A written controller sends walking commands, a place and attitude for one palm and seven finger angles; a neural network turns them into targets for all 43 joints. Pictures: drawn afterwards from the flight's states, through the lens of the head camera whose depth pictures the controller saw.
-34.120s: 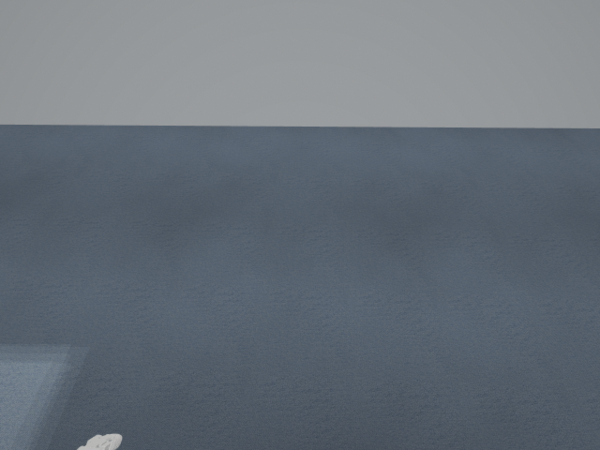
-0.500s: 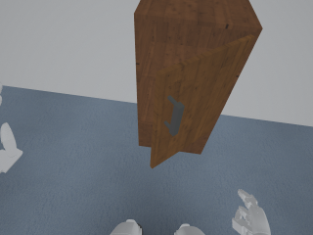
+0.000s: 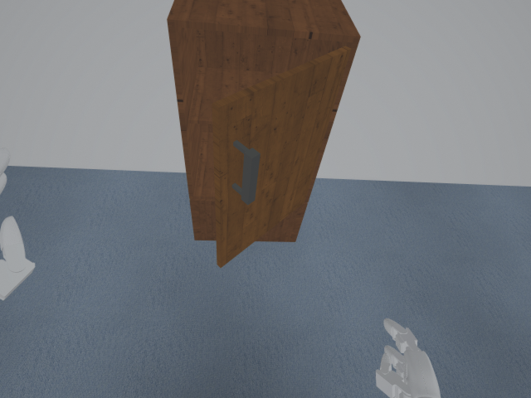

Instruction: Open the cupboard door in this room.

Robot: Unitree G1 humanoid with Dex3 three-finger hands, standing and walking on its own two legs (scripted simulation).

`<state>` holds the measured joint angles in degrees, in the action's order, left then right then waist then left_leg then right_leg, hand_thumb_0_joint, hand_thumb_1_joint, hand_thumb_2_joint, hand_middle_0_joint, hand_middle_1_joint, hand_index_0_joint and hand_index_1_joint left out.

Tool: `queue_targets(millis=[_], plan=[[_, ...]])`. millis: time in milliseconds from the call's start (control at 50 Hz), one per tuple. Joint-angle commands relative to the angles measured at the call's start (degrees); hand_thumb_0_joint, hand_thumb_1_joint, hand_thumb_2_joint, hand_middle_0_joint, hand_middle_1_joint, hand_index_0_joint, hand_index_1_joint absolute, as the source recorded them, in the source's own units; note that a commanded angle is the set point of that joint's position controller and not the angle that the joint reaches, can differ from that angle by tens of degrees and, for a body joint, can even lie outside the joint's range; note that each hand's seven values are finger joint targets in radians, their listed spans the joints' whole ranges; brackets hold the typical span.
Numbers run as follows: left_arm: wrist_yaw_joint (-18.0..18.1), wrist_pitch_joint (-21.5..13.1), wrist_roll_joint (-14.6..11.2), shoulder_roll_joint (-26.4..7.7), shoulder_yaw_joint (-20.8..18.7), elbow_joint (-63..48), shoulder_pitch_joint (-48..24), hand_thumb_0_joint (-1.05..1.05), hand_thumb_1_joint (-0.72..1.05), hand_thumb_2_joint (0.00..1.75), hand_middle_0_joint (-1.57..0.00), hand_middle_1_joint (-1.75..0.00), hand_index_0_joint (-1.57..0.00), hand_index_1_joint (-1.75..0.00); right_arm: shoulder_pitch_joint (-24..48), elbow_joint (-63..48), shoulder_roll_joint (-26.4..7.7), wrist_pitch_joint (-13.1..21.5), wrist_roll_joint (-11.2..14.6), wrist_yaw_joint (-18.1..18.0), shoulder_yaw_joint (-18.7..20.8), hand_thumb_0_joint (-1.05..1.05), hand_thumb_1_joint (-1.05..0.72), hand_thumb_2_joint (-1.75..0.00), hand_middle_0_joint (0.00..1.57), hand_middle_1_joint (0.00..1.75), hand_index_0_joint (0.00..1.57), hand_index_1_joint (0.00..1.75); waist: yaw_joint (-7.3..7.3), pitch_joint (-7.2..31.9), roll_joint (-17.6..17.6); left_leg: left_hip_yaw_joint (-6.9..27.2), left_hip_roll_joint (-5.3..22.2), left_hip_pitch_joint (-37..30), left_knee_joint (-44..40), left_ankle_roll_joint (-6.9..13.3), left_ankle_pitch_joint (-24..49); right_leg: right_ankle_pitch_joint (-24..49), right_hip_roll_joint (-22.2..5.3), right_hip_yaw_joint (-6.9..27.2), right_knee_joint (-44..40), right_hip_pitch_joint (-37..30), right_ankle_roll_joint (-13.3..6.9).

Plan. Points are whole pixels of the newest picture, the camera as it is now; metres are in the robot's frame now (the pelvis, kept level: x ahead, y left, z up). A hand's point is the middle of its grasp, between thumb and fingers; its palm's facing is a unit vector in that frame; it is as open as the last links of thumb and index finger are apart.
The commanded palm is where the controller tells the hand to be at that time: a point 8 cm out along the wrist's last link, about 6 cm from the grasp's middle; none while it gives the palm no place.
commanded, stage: stop stepping back and stand still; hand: left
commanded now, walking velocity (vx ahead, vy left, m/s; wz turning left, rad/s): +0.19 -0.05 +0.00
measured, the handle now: (243, 172) +0.56 +0.06 -0.03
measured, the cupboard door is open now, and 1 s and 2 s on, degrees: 43 43 43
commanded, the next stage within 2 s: let the arm hang, fingers relaxed in 1.08 s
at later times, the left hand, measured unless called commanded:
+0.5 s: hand (18, 300) +0.18 +0.25 +0.16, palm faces +0.42 -0.79 -0.43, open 7.4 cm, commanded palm +0.13 +0.29 +0.18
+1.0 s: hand out of the picture +0.17 +0.29 +0.15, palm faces +0.41 -0.79 -0.46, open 7.4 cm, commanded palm +0.11 +0.33 +0.18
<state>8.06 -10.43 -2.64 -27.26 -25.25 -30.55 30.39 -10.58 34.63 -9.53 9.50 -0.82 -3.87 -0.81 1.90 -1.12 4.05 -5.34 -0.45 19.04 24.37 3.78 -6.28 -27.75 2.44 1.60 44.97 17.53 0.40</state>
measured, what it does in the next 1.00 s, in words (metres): steps on the spot: right foot, then left foot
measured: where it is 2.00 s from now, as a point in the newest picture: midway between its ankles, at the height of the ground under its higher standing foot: outside the picture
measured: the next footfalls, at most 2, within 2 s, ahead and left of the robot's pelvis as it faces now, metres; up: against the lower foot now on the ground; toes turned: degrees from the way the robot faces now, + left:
right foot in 0.16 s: -0.01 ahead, -0.09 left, +0.00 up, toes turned -3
left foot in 0.42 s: +0.04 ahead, +0.13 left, +0.00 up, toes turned +3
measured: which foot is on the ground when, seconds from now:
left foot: down 0.00-0.16, up 0.18-0.40, down 0.42-1.00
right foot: up 0.00-0.14, down 0.16-1.00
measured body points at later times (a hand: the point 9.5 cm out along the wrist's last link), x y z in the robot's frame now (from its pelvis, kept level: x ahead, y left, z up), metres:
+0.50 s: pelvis -0.02 +0.00 +0.00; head -0.03 +0.00 +0.45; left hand +0.15 +0.29 +0.19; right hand +0.12 -0.25 -0.09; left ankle +0.00 +0.13 -0.74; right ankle -0.05 -0.09 -0.74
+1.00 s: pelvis -0.03 +0.03 +0.01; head -0.02 +0.04 +0.45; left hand +0.14 +0.33 +0.18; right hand +0.14 -0.20 -0.08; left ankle +0.00 +0.13 -0.74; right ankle -0.05 -0.09 -0.74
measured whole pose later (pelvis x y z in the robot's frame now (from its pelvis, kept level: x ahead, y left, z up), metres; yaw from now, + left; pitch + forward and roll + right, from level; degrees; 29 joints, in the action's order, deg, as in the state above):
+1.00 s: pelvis -0.03 +0.03 +0.01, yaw -1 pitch +0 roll -1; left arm 8.5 -10.2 -1.9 -22.3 -22.0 -24.9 31.3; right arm -12.1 35.8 -11.4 7.5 -0.5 -4.6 -0.8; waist -0.7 -0.4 -0.2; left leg -3.9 0.8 14.2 24.4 1.5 -10.7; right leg -13.0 0.2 -2.7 21.7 9.1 -0.1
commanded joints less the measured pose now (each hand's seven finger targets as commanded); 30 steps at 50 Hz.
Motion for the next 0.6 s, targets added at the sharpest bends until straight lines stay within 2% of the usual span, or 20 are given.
queue_targets(millis=[0,40,80,100,120,140,160,180,200,240,300,340,360,380,400,420,440,460,520,580], plan=[[2.3,-3.3,-0.2,-7.1,-7.8,-11.9,8.4,0.0,0.9,0.9,-0.2,-0.3,-0.2,-0.3,3.7,-8.3,-8.4,2.6,-0.3,-0.5,2.1,0.0,-0.9,-0.9,0.2,0.3,0.2,0.3,-1.7,5.8,-17.5,14.6,12.4,3.5,-21.8,-0.6,-30.1,1.2,0.9,-5.1,-4.6,-8.5,-0.6],[2.6,-2.6,0.0,-7.0,-7.2,-10.2,8.1,0.0,0.9,0.9,-0.2,-0.3,-0.2,-0.3,3.8,-8.2,-9.2,1.8,-0.4,-0.9,2.7,0.0,-0.9,-0.9,0.2,0.3,0.2,0.3,-1.62,4.0,-18.6,10.8,10.7,8.8,-21.3,-2.3,-32.4,1.2,2.0,-8.3,-10.8,-14.6,-1.3],[2.5,-2.5,0.3,-8.0,-6.9,-9.5,6.3,0.0,0.9,0.9,-0.2,-0.3,-0.2,-0.3,3.7,-8.0,-9.3,1.1,-0.6,-1.4,2.8,0.0,-0.9,-0.9,0.2,0.3,0.2,0.3,-1.32,3.6,-12.9,8.2,7.6,8.0,-14.7,-3.4,-29.2,4.0,0.7,-7.9,-21.5,-16.7,-2.0],[2.4,-2.3,0.5,-8.6,-7.1,-8.9,5.2,0.0,0.9,0.9,-0.2,-0.3,-0.2,-0.3,3.4,-7.6,-9.2,0.6,-0.7,-1.6,3.2,0.0,-0.9,-0.9,0.2,0.3,0.2,0.3,-0.95,3.8,-8.5,5.5,5.0,5.5,-6.1,-3.8,-24.5,3.4,-2.4,-3.2,-26.9,-13.3,-3.6],[2.1,-2.5,0.4,-10.0,-7.7,-9.2,3.1,0.0,0.9,0.9,-0.2,-0.3,-0.2,-0.3,3.0,-7.3,-9.3,0.0,-1.1,-1.5,3.6,0.0,-0.9,-0.9,0.2,0.3,0.2,0.3,-0.65,4.5,-1.0,3.9,2.1,2.1,8.5,-4.4,-18.3,-3.9,-10.6,9.1,-32.9,-5.4,-7.4],[2.3,-3.1,0.2,-11.5,-9.1,-10.0,-0.7,0.0,0.9,0.9,-0.2,-0.3,-0.2,-0.3,2.4,-6.3,-9.9,-0.3,-1.2,-1.4,3.7,0.0,-0.9,-0.9,0.2,0.3,0.2,0.3,-1.21,3.9,4.0,4.3,1.1,2.5,20.9,-4.7,-13.4,-10.8,-19.8,20.4,-38.1,2.6,-11.4],[2.6,-3.2,0.5,-10.3,-7.8,-9.6,-4.0,0.0,0.9,0.9,-0.2,-0.3,-0.2,-0.3,2.6,-5.6,-9.9,0.1,-0.7,-1.0,3.6,0.0,-0.9,-0.9,0.2,0.3,0.2,0.3,-1.78,3.5,5.6,5.9,0.8,8.1,29.6,-4.7,-15.3,-13.2,-22.4,25.6,-39.0,2.0,-13.3],[2.5,-3.1,0.7,-7.5,-5.5,-5.2,-4.1,0.0,0.9,0.9,-0.2,-0.3,-0.2,-0.3,0.0,-4.3,-9.7,0.4,-0.3,-0.9,3.6,0.0,-0.9,-0.9,0.2,0.3,0.2,0.3,-0.41,2.5,4.0,6.4,1.8,10.9,33.1,-4.7,-14.5,-11.8,-20.8,21.7,-37.3,0.9,-11.8],[2.2,-3.2,0.9,-5.9,-3.8,-2.8,-5.1,0.0,0.9,0.9,-0.2,-0.3,-0.2,-0.3,-0.2,-4.2,-9.6,0.6,0.1,-0.9,3.4,0.0,-0.9,-0.9,0.2,0.3,0.2,0.3,-0.01,1.3,1.5,6.2,2.8,11.3,32.0,-4.6,-11.8,-6.3,-18.4,17.2,-35.0,0.4,-10.2],[2.0,-4.2,1.7,-6.3,-3.1,-1.9,-7.9,0.0,0.9,0.9,-0.2,-0.3,-0.2,-0.3,1.3,-3.7,-9.5,1.3,0.5,-1.4,3.1,0.0,-0.9,-0.9,0.2,0.3,0.2,0.3,-0.5,0.2,0.6,4.2,3.2,8.9,24.8,-3.9,-10.6,4.2,-16.4,10.6,-32.3,-1.0,-8.7],[2.3,-4.7,2.1,-6.5,-3.0,-3.3,-8.1,0.0,0.9,0.9,-0.2,-0.3,-0.2,-0.3,2.8,-4.1,-8.8,2.7,0.4,-2.1,2.9,0.0,-0.9,-0.9,0.2,0.3,0.2,0.3,-2.09,-0.5,0.5,1.5,2.2,2.2,12.0,-2.4,-12.1,10.3,-15.8,10.1,-29.7,-2.3,-8.0],[2.5,-5.0,1.7,-6.9,-4.1,-6.2,-7.0,0.0,0.9,0.9,-0.2,-0.3,-0.2,-0.3,2.1,-4.2,-8.7,3.1,0.0,-1.9,2.6,0.0,-0.9,-0.9,0.2,0.3,0.2,0.3,-1.99,1.1,-1.7,1.1,1.6,-4.3,3.0,-1.8,-9.0,11.3,-13.1,7.9,-26.7,-2.7,-5.9],[2.6,-5.1,1.4,-7.6,-5.3,-6.1,-4.7,0.0,0.9,0.9,-0.2,-0.3,-0.2,-0.3,2.0,-4.3,-9.1,3.1,0.1,-2.0,3.1,0.0,-0.9,-0.9,0.2,0.3,0.2,0.3,-2.18,1.6,-3.0,3.0,2.8,-7.2,0.5,-1.5,-6.8,13.4,-11.1,6.8,-25.0,-2.4,-4.1],[2.4,-5.4,1.1,-7.0,-5.1,-8.3,-4.6,0.0,0.9,0.9,-0.2,-0.3,-0.2,-0.3,2.5,-5.3,-9.5,2.9,0.2,-1.7,3.2,0.0,-0.9,-0.9,0.2,0.3,0.2,0.3,-2.38,2.3,-5.8,5.0,4.9,-8.6,0.0,-1.1,-1.2,17.5,-8.7,5.2,-22.6,-3.3,-2.4],[2.3,-5.6,0.9,-7.4,-5.7,-8.5,-4.7,0.0,0.9,0.9,-0.2,-0.3,-0.2,-0.3,2.5,-5.7,-10.1,2.7,0.4,-1.6,3.4,0.0,-0.9,-0.9,0.2,0.3,0.2,0.3,-2.37,3.0,-6.3,7.0,6.5,-8.4,0.5,-1.0,4.2,21.2,-6.9,3.9,-20.9,-4.4,-1.3],[2.0,-5.5,0.9,-7.9,-6.8,-6.5,-2.5,0.0,0.9,0.9,-0.2,-0.3,-0.2,-0.3,1.7,-5.3,-9.4,2.4,0.7,-1.4,3.3,0.0,-0.9,-0.9,0.2,0.3,0.2,0.3,-2.04,3.6,-7.4,5.8,6.1,-7.9,1.1,-1.2,5.5,23.1,-6.2,3.3,-20.7,-5.2,-1.3],[1.8,-5.4,1.1,-7.7,-7.0,-6.5,-1.8,0.0,0.9,0.9,-0.2,-0.3,-0.2,-0.3,1.5,-5.4,-8.8,2.2,0.5,-1.2,2.7,0.0,-0.9,-0.9,0.2,0.3,0.2,0.3,-1.77,3.6,-9.7,6.0,5.8,-7.2,0.7,-1.4,6.7,24.6,-5.5,2.3,-19.9,-5.4,-1.3],[1.6,-5.5,1.0,-7.6,-7.1,-6.2,-1.7,0.0,0.9,0.9,-0.2,-0.3,-0.2,-0.3,1.8,-5.4,-9.1,2.2,0.4,-1.2,2.8,0.0,-0.9,-0.9,0.2,0.3,0.2,0.3,-1.84,3.5,-10.1,6.2,5.9,-6.7,0.6,-1.7,7.5,25.5,-5.1,1.9,-19.8,-6.0,-1.2],[1.3,-5.2,0.7,-6.1,-5.8,-4.5,-0.7,0.0,0.9,0.9,-0.2,-0.3,-0.2,-0.3,1.7,-6.0,-9.0,2.0,0.8,-0.7,2.9,0.0,-0.9,-0.9,0.2,0.3,0.2,0.3,-1.63,5.4,-5.2,5.8,6.0,-7.6,1.4,-2.1,9.6,29.6,-4.9,1.7,-20.1,-7.7,-0.9],[1.1,-4.7,0.4,-5.3,-4.9,-4.4,0.4,0.0,0.9,0.9,-0.2,-0.3,-0.2,-0.3,2.2,-6.5,-9.0,1.8,0.8,-0.5,2.8,0.0,-0.9,-0.9,0.2,0.3,0.2,0.3,-1.67,6.1,-6.4,5.7,5.7,-8.0,0.2,-2.5,7.7,28.1,-4.6,1.4,-21.3,-7.7,-0.8]])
